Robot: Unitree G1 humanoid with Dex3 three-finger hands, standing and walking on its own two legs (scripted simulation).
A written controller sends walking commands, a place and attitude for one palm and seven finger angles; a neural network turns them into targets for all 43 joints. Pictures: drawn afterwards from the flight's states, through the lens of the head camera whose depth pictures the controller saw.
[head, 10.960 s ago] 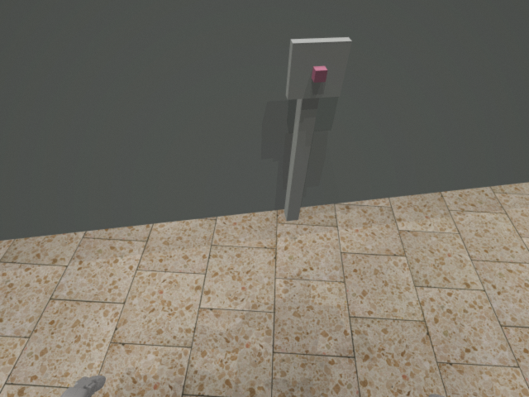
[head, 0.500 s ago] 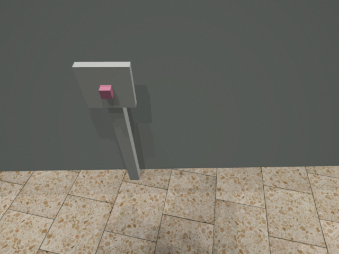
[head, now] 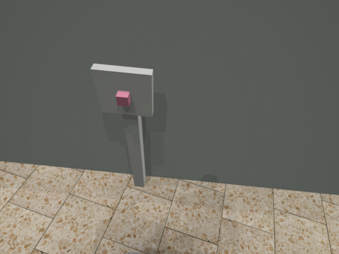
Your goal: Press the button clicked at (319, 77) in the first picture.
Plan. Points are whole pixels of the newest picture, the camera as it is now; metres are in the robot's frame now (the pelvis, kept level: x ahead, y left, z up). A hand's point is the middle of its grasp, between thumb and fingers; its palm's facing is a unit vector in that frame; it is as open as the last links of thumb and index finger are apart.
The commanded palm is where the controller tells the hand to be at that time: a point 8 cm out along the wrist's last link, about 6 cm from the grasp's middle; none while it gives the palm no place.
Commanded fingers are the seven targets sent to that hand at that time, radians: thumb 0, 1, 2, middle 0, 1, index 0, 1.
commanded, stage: shuffle to correct the standing spot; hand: left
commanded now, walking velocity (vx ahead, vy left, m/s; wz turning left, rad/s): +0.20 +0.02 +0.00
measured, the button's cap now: (123, 97) +0.54 +0.20 +0.02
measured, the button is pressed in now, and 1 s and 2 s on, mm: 0 0 0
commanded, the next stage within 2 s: come to a stop and stand still in 0.06 s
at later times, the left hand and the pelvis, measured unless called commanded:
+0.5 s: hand (112, 245) +0.16 +0.17 -0.16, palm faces +0.00 -0.97 -0.24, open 7.3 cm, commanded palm none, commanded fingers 0.00 0.90 0.90 -0.20 -0.30 -0.20 -0.30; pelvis +0.09 -0.01 +0.00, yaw +0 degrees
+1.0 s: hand out of the picture +0.05 +0.20 -0.16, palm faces +0.10 -0.97 -0.21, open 7.4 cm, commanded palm none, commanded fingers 0.00 0.90 0.90 -0.20 -0.30 -0.20 -0.30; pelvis +0.03 +0.01 +0.01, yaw +1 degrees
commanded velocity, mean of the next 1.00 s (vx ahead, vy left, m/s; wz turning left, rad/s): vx -0.05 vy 0.02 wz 0.00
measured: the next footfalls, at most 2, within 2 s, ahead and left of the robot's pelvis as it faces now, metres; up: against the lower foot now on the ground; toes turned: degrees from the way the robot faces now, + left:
left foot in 0.02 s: +0.08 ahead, +0.11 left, +0.00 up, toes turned +4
right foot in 0.42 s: +0.19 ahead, -0.12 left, +0.00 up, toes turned -5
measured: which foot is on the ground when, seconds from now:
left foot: up 0.00-0.00, down 0.02-0.44, up 0.46-0.76, down 0.78-1.00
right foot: down 0.00-0.04, up 0.06-0.40, down 0.42-0.78, up 0.80-1.00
